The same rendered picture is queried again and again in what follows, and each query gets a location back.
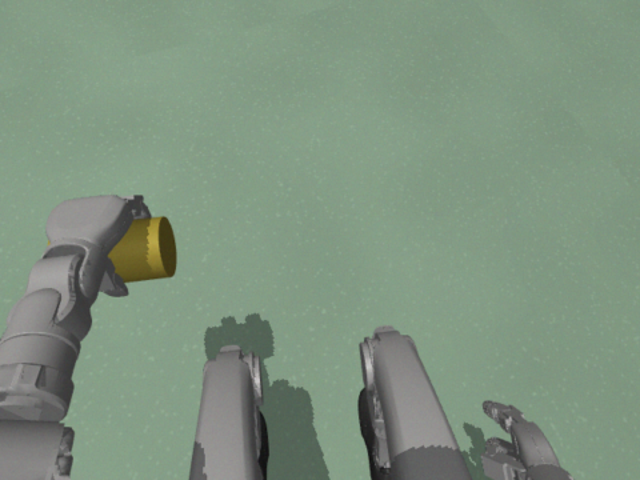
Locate right robot hand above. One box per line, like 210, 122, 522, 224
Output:
481, 401, 561, 480

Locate can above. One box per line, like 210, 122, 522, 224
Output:
47, 217, 177, 283

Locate right robot foot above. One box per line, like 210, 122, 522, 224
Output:
358, 387, 392, 480

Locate left robot arm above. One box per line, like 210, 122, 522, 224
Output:
0, 238, 108, 480

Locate right robot arm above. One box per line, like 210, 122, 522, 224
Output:
525, 464, 574, 480

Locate left robot hand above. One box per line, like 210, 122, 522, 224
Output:
46, 195, 152, 297

